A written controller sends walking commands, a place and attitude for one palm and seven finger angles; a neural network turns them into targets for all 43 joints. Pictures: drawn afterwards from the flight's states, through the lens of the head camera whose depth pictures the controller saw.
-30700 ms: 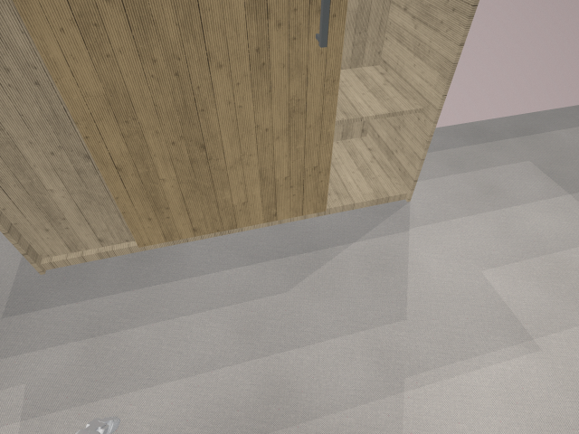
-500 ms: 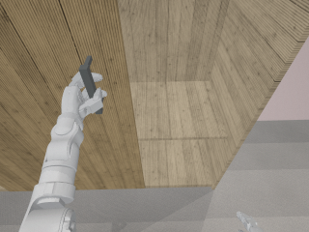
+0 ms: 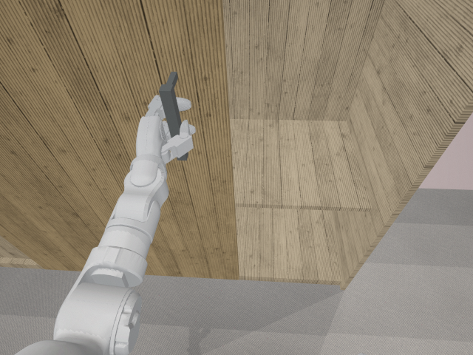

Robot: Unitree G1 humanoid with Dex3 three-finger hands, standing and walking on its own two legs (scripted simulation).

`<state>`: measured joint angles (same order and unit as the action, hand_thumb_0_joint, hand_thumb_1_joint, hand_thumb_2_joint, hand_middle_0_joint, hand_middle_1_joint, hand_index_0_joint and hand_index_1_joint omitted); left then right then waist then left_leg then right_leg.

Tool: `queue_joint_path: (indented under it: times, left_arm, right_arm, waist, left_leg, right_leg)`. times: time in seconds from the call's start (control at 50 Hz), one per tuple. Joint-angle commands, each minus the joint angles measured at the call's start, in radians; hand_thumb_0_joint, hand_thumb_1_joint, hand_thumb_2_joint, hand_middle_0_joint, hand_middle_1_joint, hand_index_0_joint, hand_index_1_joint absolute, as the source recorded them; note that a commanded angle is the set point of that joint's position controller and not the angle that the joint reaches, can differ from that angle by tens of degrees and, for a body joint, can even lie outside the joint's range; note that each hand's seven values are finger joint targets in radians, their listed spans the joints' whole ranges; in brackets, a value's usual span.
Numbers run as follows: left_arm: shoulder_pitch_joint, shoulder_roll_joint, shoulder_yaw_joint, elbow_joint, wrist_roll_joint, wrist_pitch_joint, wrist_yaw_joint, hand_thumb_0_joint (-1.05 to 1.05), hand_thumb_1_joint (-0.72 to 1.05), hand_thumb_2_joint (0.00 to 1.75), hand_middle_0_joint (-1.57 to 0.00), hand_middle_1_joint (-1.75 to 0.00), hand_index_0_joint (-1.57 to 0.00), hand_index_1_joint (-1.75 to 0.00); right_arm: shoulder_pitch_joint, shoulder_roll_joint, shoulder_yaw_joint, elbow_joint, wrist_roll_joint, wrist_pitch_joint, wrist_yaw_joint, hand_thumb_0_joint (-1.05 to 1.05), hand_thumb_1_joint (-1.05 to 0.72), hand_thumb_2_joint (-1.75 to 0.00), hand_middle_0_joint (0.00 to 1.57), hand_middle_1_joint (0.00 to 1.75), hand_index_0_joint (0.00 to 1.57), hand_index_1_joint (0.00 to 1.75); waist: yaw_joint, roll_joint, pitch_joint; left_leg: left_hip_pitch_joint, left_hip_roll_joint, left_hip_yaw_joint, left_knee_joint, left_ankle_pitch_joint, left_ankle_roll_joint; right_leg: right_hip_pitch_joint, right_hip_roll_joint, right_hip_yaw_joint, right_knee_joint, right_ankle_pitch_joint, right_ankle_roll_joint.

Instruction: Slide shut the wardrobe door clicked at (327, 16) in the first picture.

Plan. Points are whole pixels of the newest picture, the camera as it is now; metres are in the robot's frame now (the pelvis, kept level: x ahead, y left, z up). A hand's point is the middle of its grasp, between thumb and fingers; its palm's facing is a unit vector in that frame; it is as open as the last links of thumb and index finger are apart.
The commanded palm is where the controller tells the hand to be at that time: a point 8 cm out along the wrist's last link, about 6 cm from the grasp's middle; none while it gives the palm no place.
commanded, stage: tug the door sideways, standing still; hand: left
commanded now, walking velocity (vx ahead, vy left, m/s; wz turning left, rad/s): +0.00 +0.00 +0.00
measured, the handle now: (177, 118) +0.49 +0.15 +0.15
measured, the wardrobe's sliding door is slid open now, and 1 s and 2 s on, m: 0.43 0.39 0.11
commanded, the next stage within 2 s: step sideways, sliding the door along in 0.18 s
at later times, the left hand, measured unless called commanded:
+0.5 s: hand (200, 141) +0.43 +0.10 +0.14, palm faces +0.06 -0.98 -0.18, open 6.0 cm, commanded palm +0.41 +0.13 +0.15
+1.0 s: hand (213, 139) +0.44 +0.08 +0.14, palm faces +0.27 -0.96 -0.08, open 6.0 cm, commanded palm +0.41 +0.05 +0.15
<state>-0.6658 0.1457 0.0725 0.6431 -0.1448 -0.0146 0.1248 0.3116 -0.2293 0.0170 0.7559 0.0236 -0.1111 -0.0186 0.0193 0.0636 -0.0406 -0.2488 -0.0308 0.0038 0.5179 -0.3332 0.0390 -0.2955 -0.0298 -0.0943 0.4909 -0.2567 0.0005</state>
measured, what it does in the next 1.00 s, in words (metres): steps to the right: left foot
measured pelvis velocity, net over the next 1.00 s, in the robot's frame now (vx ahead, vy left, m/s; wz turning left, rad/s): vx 0.02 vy -0.12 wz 0.06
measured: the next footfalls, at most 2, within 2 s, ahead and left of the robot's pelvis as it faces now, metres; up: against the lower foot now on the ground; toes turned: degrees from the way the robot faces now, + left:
left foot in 0.84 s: +0.07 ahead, +0.06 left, +0.00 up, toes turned +8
right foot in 1.10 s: +0.15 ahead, -0.32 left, +0.00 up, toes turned +6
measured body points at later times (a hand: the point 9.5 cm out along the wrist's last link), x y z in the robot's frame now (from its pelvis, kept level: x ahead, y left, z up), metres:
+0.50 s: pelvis -0.01 -0.02 -0.01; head +0.03 -0.04 +0.44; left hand +0.42 +0.15 +0.15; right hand +0.11 -0.26 -0.13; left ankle -0.04 +0.09 -0.74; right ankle -0.01 -0.12 -0.74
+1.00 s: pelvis +0.02 -0.12 -0.01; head +0.11 -0.11 +0.43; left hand +0.42 +0.13 +0.15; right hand +0.21 -0.32 -0.13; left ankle +0.03 +0.05 -0.74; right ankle +0.05 -0.24 -0.70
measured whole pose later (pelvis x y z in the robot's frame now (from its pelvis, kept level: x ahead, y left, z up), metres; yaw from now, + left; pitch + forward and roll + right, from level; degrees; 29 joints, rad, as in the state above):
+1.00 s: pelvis +0.02 -0.12 -0.01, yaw +3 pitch -4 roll +0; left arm -0.64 0.24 0.10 0.31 -0.10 -0.03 0.15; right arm 0.09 -0.20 -0.01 0.63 0.02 0.00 -0.02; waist 0.06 0.02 0.28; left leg -0.26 0.11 0.03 0.63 -0.30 -0.06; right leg -0.43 0.00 0.01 0.96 -0.46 -0.03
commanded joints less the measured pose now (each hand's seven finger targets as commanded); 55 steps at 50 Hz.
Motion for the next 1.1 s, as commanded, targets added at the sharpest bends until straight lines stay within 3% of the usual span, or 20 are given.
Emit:
queue_joint_path:
  times: [0.0, 0.26, 0.28, 0.3, 0.34, 0.4, 0.5, 0.56, 0.6, 0.64, 0.7, 0.76, 0.78, 0.8, 0.82, 0.84, 0.86, 0.9, 0.98, 1.08]
  left_arm:
    - [-0.586, -0.156, -0.199, -0.273, 0.011, -0.108, -0.096, 0.0, 0.9, 0.9, -0.45, -1.4, -0.45, -1.4]
    - [-0.69, -0.18, -0.206, -0.257, 0.011, -0.141, -0.056, 0.0, 0.9, 0.9, -0.45, -1.4, -0.45, -1.4]
    - [-0.656, 0.461, 0.192, -0.279, 0.098, -0.184, -0.008, 0.0, 0.9, 0.9, -0.45, -1.4, -0.45, -1.4]
    - [-0.675, 0.295, 0.043, -0.304, 0.102, -0.201, -0.031, 0.0, 0.9, 0.9, -0.45, -1.4, -0.45, -1.4]
    - [-0.585, 0.151, -0.048, -0.283, 0.094, -0.202, -0.054, 0.0, 0.9, 0.9, -0.45, -1.4, -0.45, -1.4]
    - [-0.525, 0.183, -0.026, -0.277, 0.094, -0.192, -0.057, 0.0, 0.9, 0.9, -0.45, -1.4, -0.45, -1.4]
    - [-0.52, 0.219, -0.006, -0.315, 0.091, -0.174, -0.049, 0.0, 0.9, 0.9, -0.45, -1.4, -0.45, -1.4]
    - [-0.483, 0.229, 0.007, -0.344, 0.091, -0.165, -0.045, 0.0, 0.9, 0.9, -0.45, -1.4, -0.45, -1.4]
    - [-0.448, 0.284, 0.051, -0.364, 0.097, -0.15, -0.04, 0.0, 0.9, 0.9, -0.45, -1.4, -0.45, -1.4]
    - [-0.441, 0.235, 0.03, -0.372, 0.096, -0.154, -0.048, 0.0, 0.9, 0.9, -0.45, -1.4, -0.45, -1.4]
    - [-0.445, 0.105, -0.079, -0.426, 0.104, -0.167, -0.062, 0.0, 0.9, 0.9, -0.45, -1.4, -0.45, -1.4]
    - [-0.475, 0.065, -0.126, -0.524, 0.096, -0.185, -0.055, 0.0, 0.9, 0.9, -0.45, -1.4, -0.45, -1.4]
    - [-0.481, 0.048, -0.151, -0.572, 0.089, -0.187, -0.051, 0.0, 0.9, 0.9, -0.45, -1.4, -0.45, -1.4]
    - [-0.476, 0.05, -0.148, -0.61, 0.079, -0.189, -0.049, 0.0, 0.9, 0.9, -0.45, -1.4, -0.45, -1.4]
    - [-0.5, 0.018, -0.177, -0.667, 0.058, -0.188, -0.056, 0.0, 0.9, 0.9, -0.45, -1.4, -0.45, -1.4]
    - [-0.53, 0.011, -0.178, -0.678, 0.056, -0.188, -0.064, 0.0, 0.9, 0.9, -0.45, -1.4, -0.45, -1.4]
    - [-0.54, 0.013, -0.188, -0.701, 0.06, -0.184, -0.066, 0.0, 0.9, 0.9, -0.45, -1.4, -0.45, -1.4]
    - [-0.483, 0.05, -0.161, -0.747, 0.073, -0.17, -0.062, 0.0, 0.9, 0.9, -0.45, -1.4, -0.45, -1.4]
    - [-0.483, -0.061, -0.27, -0.752, 0.08, -0.155, -0.071, 0.0, 0.9, 0.9, -0.45, -1.4, -0.45, -1.4]
    - [-0.444, -0.022, -0.252, -0.727, 0.104, -0.17, -0.076, 0.0, 0.9, 0.9, -0.45, -1.4, -0.45, -1.4]
  right_arm:
    - [-0.029, -0.121, -0.046, -0.112, 0.005, -0.068, -0.002, 0.0, -0.9, -0.9, 0.2, 0.3, 0.2, 0.3]
    - [-0.024, -0.117, -0.044, -0.095, 0.003, -0.096, 0.009, 0.0, -0.9, -0.9, 0.2, 0.3, 0.2, 0.3]
    - [-0.038, -0.164, -0.049, -0.135, -0.002, -0.065, -0.02, 0.0, -0.9, -0.9, 0.2, 0.3, 0.2, 0.3]
    - [-0.091, -0.132, -0.042, -0.134, -0.008, -0.046, -0.031, 0.0, -0.9, -0.9, 0.2, 0.3, 0.2, 0.3]
    - [-0.114, -0.114, -0.045, -0.161, -0.004, -0.034, -0.046, 0.0, -0.9, -0.9, 0.2, 0.3, 0.2, 0.3]
    - [-0.121, -0.124, -0.051, -0.18, -0.01, -0.004, -0.059, 0.0, -0.9, -0.9, 0.2, 0.3, 0.2, 0.3]
    - [-0.139, -0.121, -0.047, -0.195, -0.007, 0.044, -0.067, 0.0, -0.9, -0.9, 0.2, 0.3, 0.2, 0.3]
    - [-0.15, -0.122, -0.047, -0.204, 0.0, 0.068, -0.066, 0.0, -0.9, -0.9, 0.2, 0.3, 0.2, 0.3]
    - [-0.131, -0.117, -0.057, -0.204, 0.01, 0.081, -0.061, 0.0, -0.9, -0.9, 0.2, 0.3, 0.2, 0.3]
    - [-0.167, -0.099, -0.064, -0.212, 0.017, 0.069, -0.059, 0.0, -0.9, -0.9, 0.2, 0.3, 0.2, 0.3]
    - [-0.2, -0.062, -0.036, -0.206, 0.003, 0.061, -0.052, 0.0, -0.9, -0.9, 0.2, 0.3, 0.2, 0.3]
    - [-0.199, -0.06, -0.037, -0.21, -0.008, 0.071, -0.053, 0.0, -0.9, -0.9, 0.2, 0.3, 0.2, 0.3]
    - [-0.192, -0.07, -0.043, -0.21, -0.004, 0.071, -0.054, 0.0, -0.9, -0.9, 0.2, 0.3, 0.2, 0.3]
    - [-0.174, -0.101, -0.063, -0.221, -0.003, 0.068, -0.05, 0.0, -0.9, -0.9, 0.2, 0.3, 0.2, 0.3]
    - [-0.173, -0.134, -0.082, -0.236, 0.0, 0.069, -0.037, 0.0, -0.9, -0.9, 0.2, 0.3, 0.2, 0.3]
    - [-0.197, -0.098, -0.063, -0.239, 0.007, 0.073, -0.017, 0.0, -0.9, -0.9, 0.2, 0.3, 0.2, 0.3]
    - [-0.215, -0.083, -0.058, -0.243, 0.006, 0.073, -0.011, 0.0, -0.9, -0.9, 0.2, 0.3, 0.2, 0.3]
    - [-0.223, -0.09, -0.064, -0.235, -0.003, 0.073, -0.012, 0.0, -0.9, -0.9, 0.2, 0.3, 0.2, 0.3]
    - [-0.237, -0.109, -0.073, -0.257, 0.012, 0.051, 0.008, 0.0, -0.9, -0.9, 0.2, 0.3, 0.2, 0.3]
    - [-0.244, -0.111, -0.079, -0.263, 0.029, 0.025, 0.01, 0.0, -0.9, -0.9, 0.2, 0.3, 0.2, 0.3]
  waist:
    - [-0.119, -0.035, -0.334]
    - [-0.127, -0.061, -0.327]
    - [-0.042, -0.032, -0.259]
    - [-0.056, -0.111, -0.259]
    - [-0.058, -0.097, -0.25]
    - [-0.059, 0.029, -0.255]
    - [-0.062, 0.065, -0.192]
    - [-0.05, 0.0, -0.189]
    - [-0.042, -0.215, -0.254]
    - [-0.021, -0.353, -0.228]
    - [-0.025, -0.125, -0.135]
    - [-0.051, -0.107, -0.219]
    - [-0.071, -0.072, -0.261]
    - [-0.082, 0.009, -0.313]
    - [-0.087, 0.208, -0.348]
    - [-0.065, 0.141, -0.337]
    - [-0.064, 0.053, -0.237]
    - [-0.067, 0.021, -0.222]
    - [-0.082, 0.144, -0.259]
    - [-0.077, 0.125, -0.278]
  left_leg:
    - [0.262, 0.065, -0.085, -0.027, 0.567, -0.073]
    - [0.235, 0.054, -0.076, -0.029, 0.508, -0.067]
    - [0.109, 0.099, -0.056, -0.054, 0.363, -0.006]
    - [0.083, 0.099, -0.054, -0.083, 0.28, 0.004]
    - [0.103, 0.133, -0.066, -0.071, 0.279, 0.019]
    - [0.204, 0.222, -0.169, -0.058, 0.335, 0.055]
    - [0.291, 0.312, -0.287, -0.037, 0.423, 0.117]
    - [0.194, 0.256, -0.164, 0.084, 0.521, 0.074]
    - [-0.032, 0.14, 0.015, 0.327, 0.455, 0.005]
    - [-0.257, 0.02, 0.018, 0.562, -0.145, -0.026]
    - [-0.232, 0.079, 0.007, 0.388, -0.147, -0.01]
    - [0.035, 0.077, 0.093, 0.091, 0.176, -0.025]
    - [0.207, 0.107, 0.076, -0.017, 0.313, -0.014]
    - [0.422, 0.224, -0.075, -0.066, 0.504, 0.048]
    - [0.589, 0.475, -0.419, -0.051, 0.816, 0.182]
    - [0.578, 0.557, -0.503, -0.07, 0.751, 0.235]
    - [0.56, 0.554, -0.462, -0.055, 0.789, 0.24]
    - [0.541, 0.509, -0.33, 0.005, 0.837, 0.205]
    - [0.333, 0.373, -0.067, 0.046, 0.793, 0.09]
    - [0.281, 0.297, 0.002, 0.194, 0.677, 0.0]
  right_leg:
    - [-0.019, 0.047, 0.024, -0.008, 0.31, -0.035]
    - [-0.018, 0.049, 0.026, -0.007, 0.31, -0.032]
    - [0.063, -0.028, 0.088, -0.027, 0.218, -0.029]
    - [0.126, -0.034, 0.086, -0.03, 0.208, -0.017]
    - [0.11, -0.032, 0.074, 0.011, 0.179, -0.017]
    - [-0.015, -0.002, 0.057, 0.129, 0.086, -0.023]
    - [-0.127, 0.029, 0.074, 0.169, -0.127, -0.043]
    - [0.06, 0.016, 0.083, 0.011, 0.076, -0.061]
    - [0.355, -0.105, 0.217, -0.056, 0.426, -0.129]
    - [0.494, -0.25, 0.332, -0.039, 0.883, -0.23]
    - [0.4, -0.233, 0.233, -0.021, 0.788, -0.188]
    - [0.287, -0.152, 0.1, 0.04, 0.638, -0.14]
    - [0.194, -0.128, 0.049, 0.125, 0.563, -0.1]
    - [-0.011, -0.07, 0.041, 0.29, 0.393, -0.044]
    - [-0.266, 0.019, 0.1, 0.525, -0.101, 0.007]
    - [-0.288, 0.014, 0.224, 0.69, -0.282, -0.012]
    - [-0.361, -0.003, 0.246, 0.701, -0.271, -0.029]
    - [-0.378, -0.038, 0.214, 0.607, -0.261, -0.02]
    - [-0.014, 0.011, 0.051, 0.281, -0.102, -0.013]
    - [0.196, 0.009, 0.013, -0.015, 0.272, 0.0]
